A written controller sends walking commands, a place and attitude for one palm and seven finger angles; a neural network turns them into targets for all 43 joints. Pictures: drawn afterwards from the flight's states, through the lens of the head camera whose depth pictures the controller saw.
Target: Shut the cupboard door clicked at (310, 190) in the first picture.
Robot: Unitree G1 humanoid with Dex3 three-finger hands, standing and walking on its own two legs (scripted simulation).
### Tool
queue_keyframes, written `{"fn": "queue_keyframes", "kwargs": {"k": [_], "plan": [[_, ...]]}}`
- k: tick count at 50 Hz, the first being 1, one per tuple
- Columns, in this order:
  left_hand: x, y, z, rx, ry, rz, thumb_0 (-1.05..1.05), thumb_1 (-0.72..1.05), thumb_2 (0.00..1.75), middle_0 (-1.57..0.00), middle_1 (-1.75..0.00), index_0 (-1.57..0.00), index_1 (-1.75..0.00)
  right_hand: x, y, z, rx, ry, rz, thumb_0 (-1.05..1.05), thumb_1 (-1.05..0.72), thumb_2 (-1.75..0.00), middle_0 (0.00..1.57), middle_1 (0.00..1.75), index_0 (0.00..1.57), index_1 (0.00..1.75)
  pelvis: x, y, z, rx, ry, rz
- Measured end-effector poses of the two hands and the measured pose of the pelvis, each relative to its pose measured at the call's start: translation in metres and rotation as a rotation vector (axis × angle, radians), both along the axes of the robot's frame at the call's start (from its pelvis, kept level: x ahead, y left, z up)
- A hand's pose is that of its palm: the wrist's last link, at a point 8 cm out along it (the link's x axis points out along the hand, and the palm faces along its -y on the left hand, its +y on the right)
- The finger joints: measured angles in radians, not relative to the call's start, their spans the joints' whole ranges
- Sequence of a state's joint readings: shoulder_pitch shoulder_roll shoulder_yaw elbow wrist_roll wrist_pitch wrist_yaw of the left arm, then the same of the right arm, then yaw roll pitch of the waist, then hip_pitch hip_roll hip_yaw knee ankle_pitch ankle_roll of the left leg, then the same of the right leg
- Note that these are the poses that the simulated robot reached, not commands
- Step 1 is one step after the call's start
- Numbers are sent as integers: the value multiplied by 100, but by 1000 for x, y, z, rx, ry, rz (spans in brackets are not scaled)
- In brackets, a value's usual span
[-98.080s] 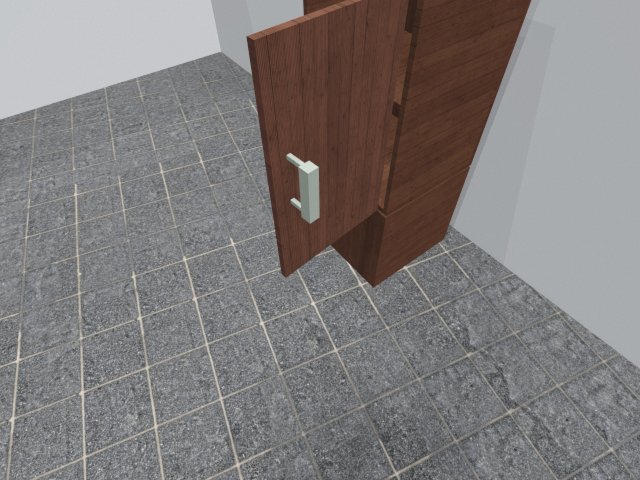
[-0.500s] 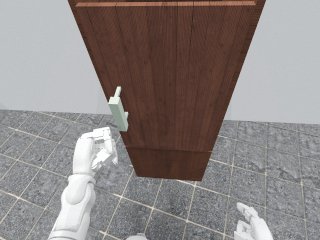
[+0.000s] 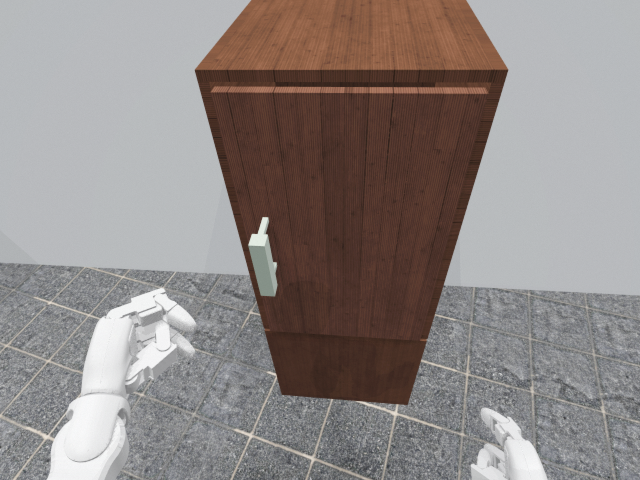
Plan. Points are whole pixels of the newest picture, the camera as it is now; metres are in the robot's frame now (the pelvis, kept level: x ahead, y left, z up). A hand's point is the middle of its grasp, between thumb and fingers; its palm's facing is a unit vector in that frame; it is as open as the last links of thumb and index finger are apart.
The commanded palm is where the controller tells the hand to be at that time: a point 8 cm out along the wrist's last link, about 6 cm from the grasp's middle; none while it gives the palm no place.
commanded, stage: draw the hand back to the body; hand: left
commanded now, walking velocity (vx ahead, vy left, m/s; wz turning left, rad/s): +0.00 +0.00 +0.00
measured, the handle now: (266, 256) +0.49 +0.14 -0.03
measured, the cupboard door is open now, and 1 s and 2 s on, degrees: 0 0 0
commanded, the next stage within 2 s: step back with the hand held close in 0.82 s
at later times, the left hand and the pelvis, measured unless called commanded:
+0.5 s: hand (10, 339) +0.19 +0.29 +0.18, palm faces +0.47 -0.78 -0.42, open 6.5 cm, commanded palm +0.15 +0.32 +0.19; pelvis +0.01 +0.02 +0.02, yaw +0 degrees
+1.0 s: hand (39, 341) +0.20 +0.27 +0.17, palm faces +0.46 -0.79 -0.41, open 7.4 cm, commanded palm +0.15 +0.30 +0.19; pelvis +0.01 +0.00 +0.02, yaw +0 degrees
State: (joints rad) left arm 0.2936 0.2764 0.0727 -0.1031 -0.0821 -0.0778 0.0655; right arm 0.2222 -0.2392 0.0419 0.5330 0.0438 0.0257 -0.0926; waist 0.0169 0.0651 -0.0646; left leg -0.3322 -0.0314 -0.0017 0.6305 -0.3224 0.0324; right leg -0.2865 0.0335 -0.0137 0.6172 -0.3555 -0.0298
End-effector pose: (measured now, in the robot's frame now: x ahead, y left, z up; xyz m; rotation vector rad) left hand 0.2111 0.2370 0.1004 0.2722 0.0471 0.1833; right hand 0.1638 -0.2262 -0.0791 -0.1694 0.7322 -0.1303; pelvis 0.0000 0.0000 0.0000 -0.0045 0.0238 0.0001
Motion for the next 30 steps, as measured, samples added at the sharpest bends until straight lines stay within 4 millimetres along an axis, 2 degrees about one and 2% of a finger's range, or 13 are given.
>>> {"fn": "queue_keyframes", "kwargs": {"k": [7,12,16,26,30], "plan": [[-19,29,28,51,-47,79,2,89,89,-85,-100,-85,-100,15,24,13,6,-55,52,1,-91,-90,20,30,20,30,4,12,8,-6,-43,3],[-30,51,53,103,-109,137,2,89,89,-72,-86,-72,-85,26,40,18,25,-81,89,1,-90,-90,20,30,20,30,7,18,11,-6,-58,2],[-39,65,66,134,-134,182,2,89,89,-61,-74,-61,-73,31,47,19,34,-84,111,1,-90,-90,20,30,20,30,9,21,13,-6,-64,2],[-62,90,101,248,-201,274,2,89,89,-34,-45,-35,-44,30,44,16,30,-66,124,1,-90,-90,20,30,20,30,12,22,15,-7,-71,7],[-64,90,95,223,-185,300,2,89,89,-27,-37,-28,-37,27,38,13,24,-49,122,1,-90,-90,20,30,20,30,8,20,16,-5,-74,10]]}}
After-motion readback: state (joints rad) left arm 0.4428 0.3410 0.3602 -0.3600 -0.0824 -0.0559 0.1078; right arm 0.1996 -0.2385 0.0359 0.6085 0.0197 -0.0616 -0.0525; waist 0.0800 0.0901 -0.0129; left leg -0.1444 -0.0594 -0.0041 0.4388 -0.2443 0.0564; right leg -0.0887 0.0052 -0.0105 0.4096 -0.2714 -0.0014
